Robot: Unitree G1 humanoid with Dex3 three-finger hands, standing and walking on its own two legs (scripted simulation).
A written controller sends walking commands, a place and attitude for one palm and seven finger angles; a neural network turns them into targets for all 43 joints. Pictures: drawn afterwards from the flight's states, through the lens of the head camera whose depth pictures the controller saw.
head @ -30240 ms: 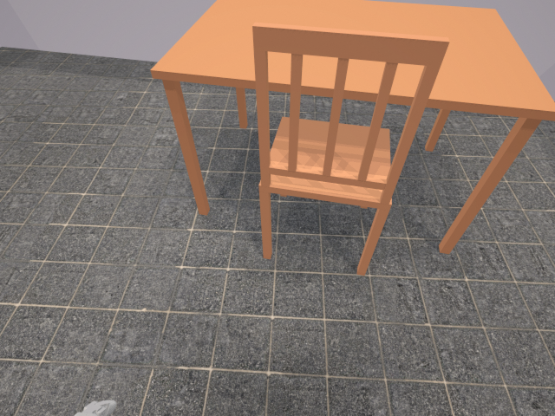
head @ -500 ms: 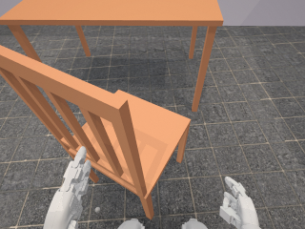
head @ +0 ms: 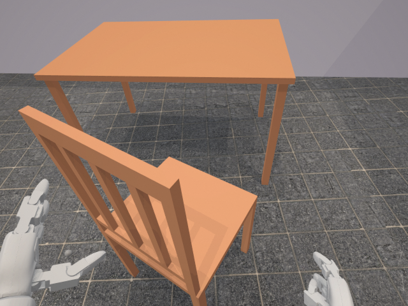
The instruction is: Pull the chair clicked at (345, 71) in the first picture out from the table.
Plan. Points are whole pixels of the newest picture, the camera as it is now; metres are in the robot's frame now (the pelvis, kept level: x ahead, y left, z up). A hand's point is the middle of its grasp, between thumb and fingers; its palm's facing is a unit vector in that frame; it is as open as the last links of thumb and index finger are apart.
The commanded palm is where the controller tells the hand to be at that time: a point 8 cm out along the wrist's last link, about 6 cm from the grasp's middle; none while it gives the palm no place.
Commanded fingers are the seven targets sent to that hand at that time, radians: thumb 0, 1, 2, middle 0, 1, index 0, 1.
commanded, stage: draw the hand back to the body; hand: left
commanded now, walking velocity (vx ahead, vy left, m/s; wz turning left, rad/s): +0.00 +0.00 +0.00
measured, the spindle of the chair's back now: (120, 209) +0.35 +0.25 -0.04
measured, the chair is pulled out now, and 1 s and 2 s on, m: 0.54 0.54 0.54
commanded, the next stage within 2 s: step back with the hand held close in 0.66 s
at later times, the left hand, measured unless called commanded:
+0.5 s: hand (35, 215) +0.20 +0.27 +0.17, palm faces +0.45 -0.79 -0.41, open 7.7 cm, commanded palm +0.14 +0.31 +0.20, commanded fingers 0.00 0.90 0.90 -0.20 -0.30 -0.20 -0.30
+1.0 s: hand (38, 220) +0.20 +0.27 +0.16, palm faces +0.36 -0.80 -0.48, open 7.4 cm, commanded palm +0.13 +0.31 +0.20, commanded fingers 0.00 0.90 0.90 -0.20 -0.30 -0.20 -0.30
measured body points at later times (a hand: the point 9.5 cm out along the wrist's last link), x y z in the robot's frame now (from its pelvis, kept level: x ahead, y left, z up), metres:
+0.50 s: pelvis +0.00 +0.01 +0.02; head -0.01 -0.03 +0.47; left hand +0.17 +0.30 +0.20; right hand +0.18 -0.22 -0.07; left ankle -0.03 +0.13 -0.72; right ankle -0.01 -0.11 -0.72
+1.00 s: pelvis -0.02 +0.02 +0.02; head +0.02 +0.00 +0.47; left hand +0.17 +0.31 +0.19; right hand +0.17 -0.23 -0.07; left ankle -0.03 +0.13 -0.72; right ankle -0.01 -0.11 -0.72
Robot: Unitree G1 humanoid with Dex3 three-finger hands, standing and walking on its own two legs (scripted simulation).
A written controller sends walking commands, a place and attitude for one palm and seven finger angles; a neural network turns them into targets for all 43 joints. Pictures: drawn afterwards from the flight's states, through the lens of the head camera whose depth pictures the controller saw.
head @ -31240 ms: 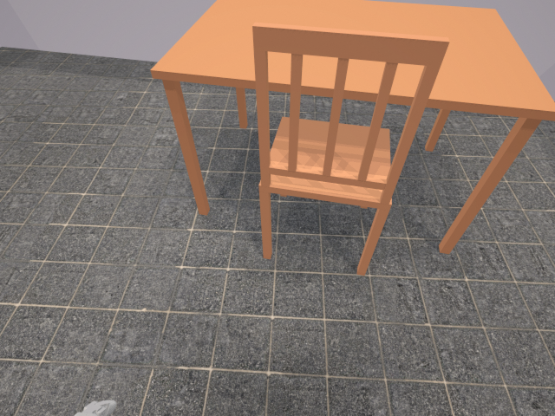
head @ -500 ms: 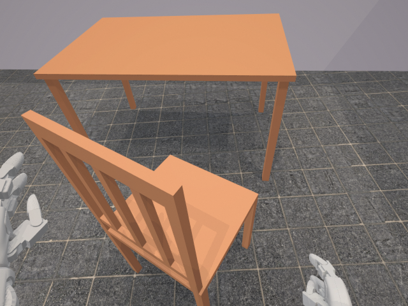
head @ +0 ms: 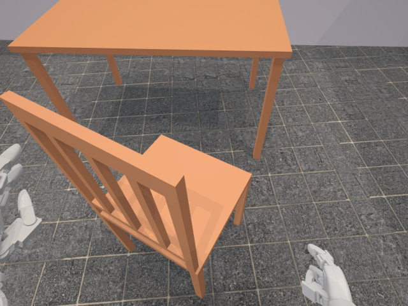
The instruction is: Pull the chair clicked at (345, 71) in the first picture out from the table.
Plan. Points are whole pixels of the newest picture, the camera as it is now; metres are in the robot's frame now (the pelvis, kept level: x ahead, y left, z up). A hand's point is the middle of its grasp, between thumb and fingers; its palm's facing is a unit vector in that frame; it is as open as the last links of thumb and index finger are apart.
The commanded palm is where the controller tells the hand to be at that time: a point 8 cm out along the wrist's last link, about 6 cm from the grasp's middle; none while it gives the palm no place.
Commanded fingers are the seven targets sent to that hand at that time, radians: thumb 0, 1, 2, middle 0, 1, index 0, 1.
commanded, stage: step back with the hand held close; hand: left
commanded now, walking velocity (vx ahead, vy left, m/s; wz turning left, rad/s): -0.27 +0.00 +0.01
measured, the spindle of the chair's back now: (118, 196) +0.35 +0.25 -0.06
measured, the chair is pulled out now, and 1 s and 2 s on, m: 0.54 0.54 0.54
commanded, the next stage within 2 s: stop stepping back and stand still in 1.50 s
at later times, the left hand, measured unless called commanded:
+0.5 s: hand out of the picture +0.14 +0.27 +0.15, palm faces +0.45 -0.78 -0.45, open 7.4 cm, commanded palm +0.08 +0.30 +0.17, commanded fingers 0.00 0.90 0.90 -0.20 -0.30 -0.20 -0.30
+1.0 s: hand out of the picture +0.11 +0.26 +0.16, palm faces +0.42 -0.77 -0.47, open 7.4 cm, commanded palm +0.05 +0.31 +0.17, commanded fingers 0.00 0.90 0.90 -0.20 -0.30 -0.20 -0.30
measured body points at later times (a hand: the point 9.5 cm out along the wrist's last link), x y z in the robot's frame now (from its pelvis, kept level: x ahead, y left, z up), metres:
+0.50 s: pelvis -0.06 +0.00 -0.01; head -0.04 +0.01 +0.44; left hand +0.11 +0.30 +0.18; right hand +0.13 -0.22 -0.09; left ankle -0.02 +0.11 -0.74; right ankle +0.01 -0.12 -0.74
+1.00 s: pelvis -0.08 +0.00 -0.02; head -0.05 +0.03 +0.43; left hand +0.09 +0.30 +0.18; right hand +0.09 -0.24 -0.10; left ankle -0.02 +0.12 -0.74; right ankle +0.01 -0.12 -0.74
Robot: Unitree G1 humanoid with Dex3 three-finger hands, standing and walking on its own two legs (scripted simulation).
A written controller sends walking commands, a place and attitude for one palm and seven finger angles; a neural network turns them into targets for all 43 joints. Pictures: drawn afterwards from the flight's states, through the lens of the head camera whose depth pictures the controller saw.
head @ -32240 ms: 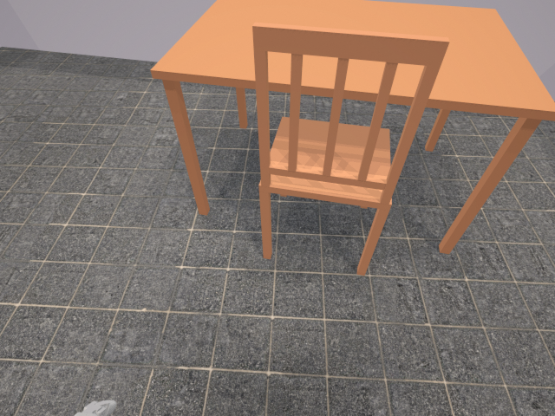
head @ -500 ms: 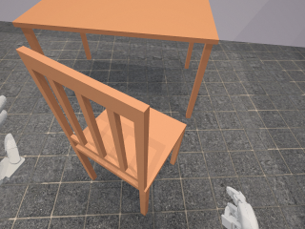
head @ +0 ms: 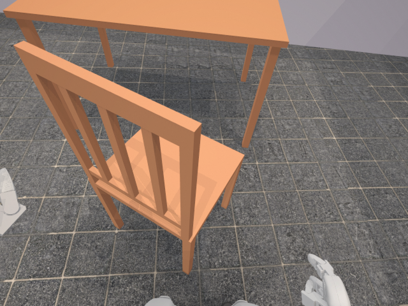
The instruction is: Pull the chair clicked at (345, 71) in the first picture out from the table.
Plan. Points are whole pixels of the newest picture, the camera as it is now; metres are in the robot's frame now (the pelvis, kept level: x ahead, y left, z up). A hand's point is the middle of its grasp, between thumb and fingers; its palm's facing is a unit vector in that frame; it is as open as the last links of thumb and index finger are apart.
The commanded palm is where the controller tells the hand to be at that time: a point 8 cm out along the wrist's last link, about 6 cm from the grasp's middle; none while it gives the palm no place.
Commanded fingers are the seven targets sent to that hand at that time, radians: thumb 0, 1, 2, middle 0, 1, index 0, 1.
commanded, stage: step back with the hand held close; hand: left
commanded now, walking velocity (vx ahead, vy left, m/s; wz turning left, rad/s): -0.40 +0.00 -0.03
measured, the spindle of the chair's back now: (122, 158) +0.45 +0.23 -0.04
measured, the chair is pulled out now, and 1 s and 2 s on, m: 0.54 0.54 0.54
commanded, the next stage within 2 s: stop stepping back and stand still in 0.50 s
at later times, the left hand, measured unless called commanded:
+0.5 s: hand (34, 269) +0.14 +0.20 +0.19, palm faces +0.28 -0.77 -0.57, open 7.4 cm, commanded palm +0.08 +0.24 +0.19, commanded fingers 0.00 0.90 0.90 -0.20 -0.30 -0.20 -0.30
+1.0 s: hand out of the picture -0.01 +0.16 +0.18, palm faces +0.47 -0.78 -0.42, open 7.4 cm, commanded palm -0.08 +0.20 +0.19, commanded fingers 0.00 0.90 0.90 -0.20 -0.30 -0.20 -0.30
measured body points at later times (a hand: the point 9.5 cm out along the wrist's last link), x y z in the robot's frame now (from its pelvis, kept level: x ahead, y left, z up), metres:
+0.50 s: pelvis -0.07 -0.05 +0.02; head -0.04 -0.04 +0.46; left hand +0.12 +0.24 +0.22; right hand +0.10 -0.30 -0.06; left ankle -0.04 +0.05 -0.72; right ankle -0.12 -0.14 -0.72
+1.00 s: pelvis -0.22 -0.10 +0.01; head -0.24 -0.10 +0.46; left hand -0.05 +0.20 +0.21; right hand -0.10 -0.37 -0.08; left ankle -0.29 +0.02 -0.72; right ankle -0.14 -0.20 -0.72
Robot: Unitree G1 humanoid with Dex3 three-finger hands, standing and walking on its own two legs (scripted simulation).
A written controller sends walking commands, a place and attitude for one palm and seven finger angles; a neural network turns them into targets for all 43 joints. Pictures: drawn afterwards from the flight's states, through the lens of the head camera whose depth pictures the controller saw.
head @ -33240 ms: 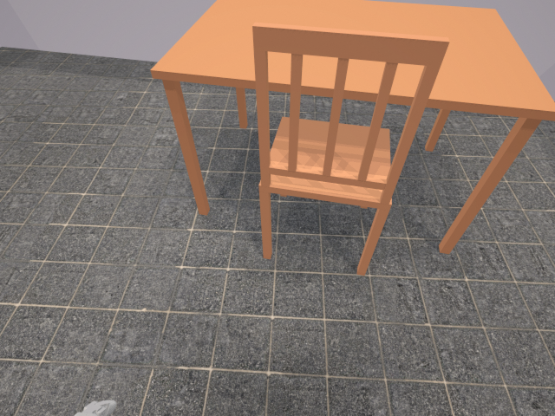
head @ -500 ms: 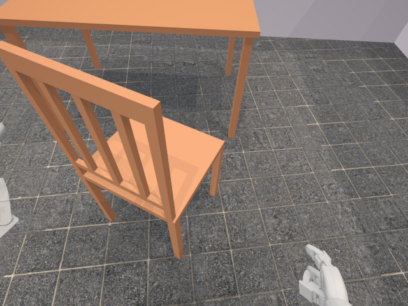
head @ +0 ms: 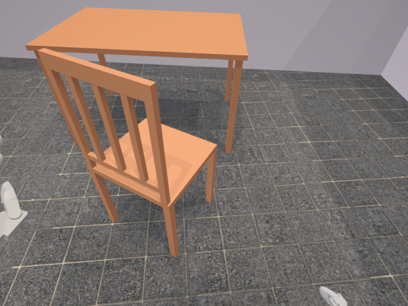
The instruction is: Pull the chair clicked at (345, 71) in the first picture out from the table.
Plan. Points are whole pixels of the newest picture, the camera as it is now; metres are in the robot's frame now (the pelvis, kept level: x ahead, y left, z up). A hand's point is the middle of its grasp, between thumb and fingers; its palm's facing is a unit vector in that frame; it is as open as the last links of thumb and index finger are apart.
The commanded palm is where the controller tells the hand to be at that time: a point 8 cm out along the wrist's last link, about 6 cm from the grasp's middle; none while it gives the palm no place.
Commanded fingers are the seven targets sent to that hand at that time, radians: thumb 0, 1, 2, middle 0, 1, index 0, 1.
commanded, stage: stop stepping back and stand still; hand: left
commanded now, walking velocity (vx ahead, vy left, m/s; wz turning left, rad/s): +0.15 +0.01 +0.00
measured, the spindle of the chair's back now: (111, 132) +0.66 +0.33 -0.05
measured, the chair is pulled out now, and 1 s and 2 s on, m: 0.54 0.54 0.54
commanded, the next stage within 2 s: let the arm hang, fingers relaxed in 0.44 s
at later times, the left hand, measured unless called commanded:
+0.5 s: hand (20, 258) +0.16 +0.25 +0.15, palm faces +0.43 -0.80 -0.41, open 7.4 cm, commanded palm +0.10 +0.30 +0.18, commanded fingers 0.00 0.90 0.90 -0.20 -0.30 -0.20 -0.30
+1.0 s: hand out of the picture +0.00 +0.21 -0.16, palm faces +0.13 -0.97 -0.22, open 7.0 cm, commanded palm none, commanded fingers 0.00 0.90 0.90 -0.20 -0.30 -0.20 -0.30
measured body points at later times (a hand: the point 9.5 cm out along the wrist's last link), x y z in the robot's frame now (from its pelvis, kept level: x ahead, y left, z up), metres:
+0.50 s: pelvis -0.03 -0.01 +0.01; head -0.03 +0.00 +0.46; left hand +0.13 +0.29 +0.17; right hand +0.13 -0.25 -0.07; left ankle -0.01 +0.11 -0.71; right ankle +0.00 -0.09 -0.73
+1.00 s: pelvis -0.01 +0.02 +0.01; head +0.01 +0.03 +0.46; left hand -0.01 +0.27 -0.14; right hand +0.04 -0.22 -0.14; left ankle -0.01 +0.11 -0.73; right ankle -0.01 -0.09 -0.73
